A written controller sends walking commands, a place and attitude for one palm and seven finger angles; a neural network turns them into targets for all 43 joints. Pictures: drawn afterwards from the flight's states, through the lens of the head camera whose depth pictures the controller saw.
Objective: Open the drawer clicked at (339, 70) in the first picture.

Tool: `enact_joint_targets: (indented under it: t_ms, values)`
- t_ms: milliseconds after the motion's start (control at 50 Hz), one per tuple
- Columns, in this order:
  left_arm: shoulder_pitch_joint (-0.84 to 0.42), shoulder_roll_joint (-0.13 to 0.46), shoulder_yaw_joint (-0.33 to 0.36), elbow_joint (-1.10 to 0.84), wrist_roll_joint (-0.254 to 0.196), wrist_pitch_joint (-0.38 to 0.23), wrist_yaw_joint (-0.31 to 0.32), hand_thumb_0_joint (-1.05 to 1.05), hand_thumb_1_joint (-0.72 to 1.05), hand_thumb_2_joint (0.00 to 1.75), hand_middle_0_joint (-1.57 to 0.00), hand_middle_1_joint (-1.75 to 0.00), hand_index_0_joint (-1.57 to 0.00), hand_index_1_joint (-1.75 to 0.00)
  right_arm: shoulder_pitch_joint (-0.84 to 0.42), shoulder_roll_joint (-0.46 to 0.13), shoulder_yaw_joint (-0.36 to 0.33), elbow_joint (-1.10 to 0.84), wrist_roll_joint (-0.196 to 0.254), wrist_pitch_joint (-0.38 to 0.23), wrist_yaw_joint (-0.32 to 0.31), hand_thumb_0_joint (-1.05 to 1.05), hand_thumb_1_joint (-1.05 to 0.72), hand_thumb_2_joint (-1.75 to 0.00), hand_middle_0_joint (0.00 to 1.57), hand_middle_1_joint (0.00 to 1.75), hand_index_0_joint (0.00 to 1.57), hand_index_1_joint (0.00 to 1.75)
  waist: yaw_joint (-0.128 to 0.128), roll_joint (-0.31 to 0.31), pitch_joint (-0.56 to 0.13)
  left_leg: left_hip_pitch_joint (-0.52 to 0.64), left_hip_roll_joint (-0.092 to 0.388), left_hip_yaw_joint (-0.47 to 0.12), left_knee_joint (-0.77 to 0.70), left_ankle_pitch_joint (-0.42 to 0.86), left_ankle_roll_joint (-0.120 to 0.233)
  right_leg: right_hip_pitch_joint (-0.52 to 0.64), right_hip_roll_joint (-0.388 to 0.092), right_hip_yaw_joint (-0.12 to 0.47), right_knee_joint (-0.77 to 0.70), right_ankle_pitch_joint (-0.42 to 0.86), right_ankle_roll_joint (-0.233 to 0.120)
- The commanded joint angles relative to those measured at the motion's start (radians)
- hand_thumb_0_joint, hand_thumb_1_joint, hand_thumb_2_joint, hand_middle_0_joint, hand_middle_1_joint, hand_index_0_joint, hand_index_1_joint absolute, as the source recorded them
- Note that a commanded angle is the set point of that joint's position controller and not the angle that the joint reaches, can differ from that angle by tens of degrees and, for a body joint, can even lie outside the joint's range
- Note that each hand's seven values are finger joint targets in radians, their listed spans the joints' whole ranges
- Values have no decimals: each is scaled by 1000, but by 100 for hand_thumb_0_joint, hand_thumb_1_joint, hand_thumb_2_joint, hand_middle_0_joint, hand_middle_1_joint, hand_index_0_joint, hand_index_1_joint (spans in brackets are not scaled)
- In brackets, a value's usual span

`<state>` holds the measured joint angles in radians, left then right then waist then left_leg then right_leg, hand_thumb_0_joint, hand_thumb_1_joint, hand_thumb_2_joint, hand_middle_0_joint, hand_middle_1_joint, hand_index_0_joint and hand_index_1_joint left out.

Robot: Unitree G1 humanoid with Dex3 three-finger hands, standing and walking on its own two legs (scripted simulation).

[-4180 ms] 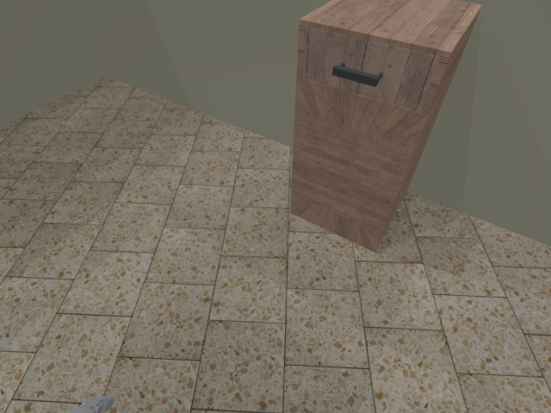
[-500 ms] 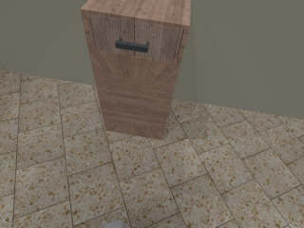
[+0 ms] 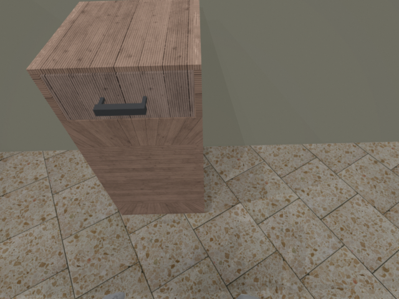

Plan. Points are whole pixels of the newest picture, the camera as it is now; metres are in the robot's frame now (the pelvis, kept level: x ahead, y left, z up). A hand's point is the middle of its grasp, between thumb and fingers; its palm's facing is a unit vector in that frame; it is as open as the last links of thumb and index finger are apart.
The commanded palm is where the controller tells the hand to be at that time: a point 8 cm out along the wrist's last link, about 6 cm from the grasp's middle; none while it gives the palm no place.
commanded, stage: come to a stop and stand still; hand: left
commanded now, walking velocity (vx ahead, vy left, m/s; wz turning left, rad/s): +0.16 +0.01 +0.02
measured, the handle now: (122, 104) +0.60 +0.22 +0.04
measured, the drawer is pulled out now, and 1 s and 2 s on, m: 0.00 0.00 0.00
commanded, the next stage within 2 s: look again from close up in 1.80 s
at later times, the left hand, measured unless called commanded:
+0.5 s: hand out of the picture +0.10 +0.22 -0.17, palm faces +0.07 -0.98 -0.20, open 7.3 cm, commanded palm none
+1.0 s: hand out of the picture +0.04 +0.14 -0.15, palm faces +0.02 -0.97 -0.25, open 7.3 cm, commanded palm none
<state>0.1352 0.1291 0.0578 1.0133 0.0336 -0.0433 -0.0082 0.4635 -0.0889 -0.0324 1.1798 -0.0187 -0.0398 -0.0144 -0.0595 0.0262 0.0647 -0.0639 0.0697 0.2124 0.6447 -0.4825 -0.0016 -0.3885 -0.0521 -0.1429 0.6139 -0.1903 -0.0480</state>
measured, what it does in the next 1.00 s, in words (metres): steps on the spot: left foot, then right foot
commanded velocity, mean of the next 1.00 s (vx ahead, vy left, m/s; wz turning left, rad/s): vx -0.10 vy -0.01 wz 0.00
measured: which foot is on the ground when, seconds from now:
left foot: up 0.00-0.32, down 0.34-0.78, up 0.80-1.00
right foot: down 0.00-0.36, up 0.38-0.76, down 0.78-1.00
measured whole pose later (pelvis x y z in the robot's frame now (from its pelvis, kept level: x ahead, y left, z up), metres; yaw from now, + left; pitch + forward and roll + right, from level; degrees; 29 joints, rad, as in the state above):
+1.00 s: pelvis +0.01 -0.04 +0.02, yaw +0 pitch +0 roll +1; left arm 0.27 0.14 0.03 1.06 0.02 0.02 0.04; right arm 0.30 -0.19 -0.06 1.10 -0.02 0.05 -0.02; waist -0.03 0.04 0.00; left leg -0.32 0.06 0.01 0.70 -0.34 -0.01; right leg -0.16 0.01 -0.08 0.45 -0.29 -0.05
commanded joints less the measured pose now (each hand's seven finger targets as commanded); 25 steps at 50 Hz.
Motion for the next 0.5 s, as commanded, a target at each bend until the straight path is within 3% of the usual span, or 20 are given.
enact_joint_targets:
  t_ms: [0,20,40,60,100,120,180,220,260,280,300,320,340,360,380,420,480]
  values:
    - [330,217,51,59,-20,-19,33,0,90,90,-20,-30,-20,-30,-55,-110,-24,-106,12,-17,-5,0,-90,-90,20,30,20,30,150,-170,-184,-504,11,-168,639,-59,20,505,-376,484,-297,306,-223]
    - [256,179,39,38,-20,-18,36,0,90,90,-20,-30,-20,-30,-100,-90,-22,-112,8,-12,-3,0,-90,-90,20,30,20,30,134,-103,-88,-524,40,-188,634,8,17,377,-352,434,-329,234,-199]
    - [202,143,25,24,-20,-19,39,0,90,90,-20,-30,-20,-30,-105,-82,-19,-113,3,-3,-1,0,-90,-90,20,30,20,30,98,-53,-41,-492,64,-198,591,54,12,271,-324,355,-354,226,-172]
    - [159,107,12,17,-16,-22,42,0,90,90,-20,-30,-20,-30,-80,-61,-12,-102,0,9,-3,0,-90,-90,20,30,20,30,64,-29,-18,-439,67,-196,528,84,1,185,-300,272,-367,322,-148]
    - [102,72,0,-2,-4,-19,50,0,90,90,-20,-30,-20,-30,-19,-17,-4,-80,4,33,-9,0,-90,-90,20,30,20,30,18,-45,-23,-310,49,-179,324,88,-24,94,-241,138,-330,544,-116]
    - [89,87,-1,-7,-4,-11,53,0,90,90,-20,-30,-20,-30,-10,-10,4,-76,7,44,-10,0,-90,-90,20,30,20,30,16,-78,-41,-272,40,-165,253,109,-30,80,-230,105,-314,586,-115]
    - [115,144,12,-5,-10,14,55,0,90,90,-20,-30,-20,-30,-76,-48,-6,-111,14,58,-10,0,-90,-90,20,30,20,30,50,-140,-83,-285,-2,-138,126,159,-39,183,-214,106,-247,627,-120]
    - [116,168,23,-13,-9,31,56,0,90,90,-20,-30,-20,-30,-116,-81,-19,-142,10,66,-9,0,-90,-90,20,30,20,30,59,-168,-72,-281,-14,-135,75,177,-38,190,-224,128,-218,596,-123]
    - [99,182,31,-19,-10,44,55,0,90,90,-20,-30,-20,-30,-136,-110,-28,-156,6,70,-11,0,-90,-90,20,30,20,30,49,-202,-56,-237,-10,-136,5,233,-39,162,-228,135,-181,546,-111]
    - [89,182,32,-24,-11,49,55,0,90,90,-20,-30,-20,-30,-131,-122,-32,-161,4,69,-11,0,-90,-90,20,30,20,30,39,-186,-56,-187,-8,-137,-65,308,-36,137,-215,130,-147,492,-89]
    - [92,171,27,-30,-13,57,55,0,90,90,-20,-30,-20,-30,-110,-138,-33,-160,4,63,-9,0,-90,-90,20,30,20,30,29,-127,-80,-104,25,-162,-140,518,-21,95,-174,112,-85,379,-48]
    - [130,134,19,-39,-18,64,54,0,90,90,-20,-30,-20,-30,-111,-195,-39,-171,-1,52,-12,0,-90,-90,20,30,20,30,41,50,-110,-32,171,-300,-182,865,40,24,-80,53,12,142,20]
    - [162,98,8,-44,-28,69,56,0,90,90,-20,-30,-20,-30,-119,-258,-45,-187,-4,50,-16,0,-90,-90,20,30,20,30,45,223,-125,-56,321,-426,-264,1098,146,19,13,12,183,-267,61]
    - [167,108,8,-40,-27,71,60,0,90,90,-20,-30,-20,-30,-143,-268,-47,-197,-5,53,-22,0,-90,-90,20,30,20,30,41,196,-137,-114,342,-422,-301,1025,206,43,39,88,367,-455,54]
    - [152,107,13,-32,-23,81,59,0,90,90,-20,-30,-20,-30,-185,-265,-45,-204,-7,50,-33,0,-90,-90,20,30,20,30,43,224,-123,-164,326,-428,-317,921,211,20,31,151,462,-442,52]
    - [159,129,23,-24,-17,82,51,0,90,90,-20,-30,-20,-30,-265,-237,-36,-234,-10,51,-37,0,-90,-90,20,30,20,30,61,176,-93,-171,285,-369,-304,822,202,-37,26,185,544,-359,55]
    - [177,130,26,-22,-15,84,42,0,90,90,-20,-30,-20,-30,-269,-234,-38,-244,-6,48,-39,0,-90,-90,20,30,20,30,58,92,-153,-67,240,-310,-292,783,178,-84,35,181,572,-270,76]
